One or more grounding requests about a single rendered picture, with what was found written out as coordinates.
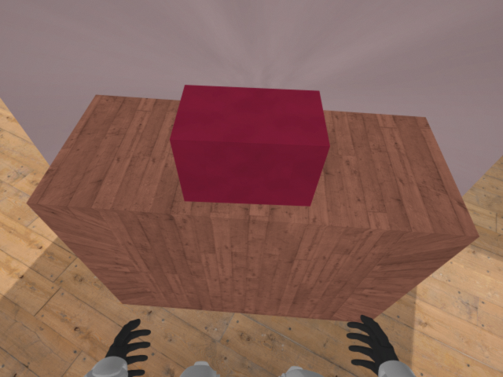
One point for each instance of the left robot forearm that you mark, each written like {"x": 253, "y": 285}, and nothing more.
{"x": 109, "y": 367}

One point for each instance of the carton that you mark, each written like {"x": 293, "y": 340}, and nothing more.
{"x": 249, "y": 145}

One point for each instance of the robot right hand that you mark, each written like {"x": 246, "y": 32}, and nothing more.
{"x": 381, "y": 350}

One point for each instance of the robot left hand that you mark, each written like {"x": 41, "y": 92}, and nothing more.
{"x": 120, "y": 347}

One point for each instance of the right robot forearm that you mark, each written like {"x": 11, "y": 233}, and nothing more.
{"x": 395, "y": 369}

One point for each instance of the pedestal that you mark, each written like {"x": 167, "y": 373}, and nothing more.
{"x": 385, "y": 215}

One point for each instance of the robot right shin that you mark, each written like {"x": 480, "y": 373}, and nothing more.
{"x": 293, "y": 367}

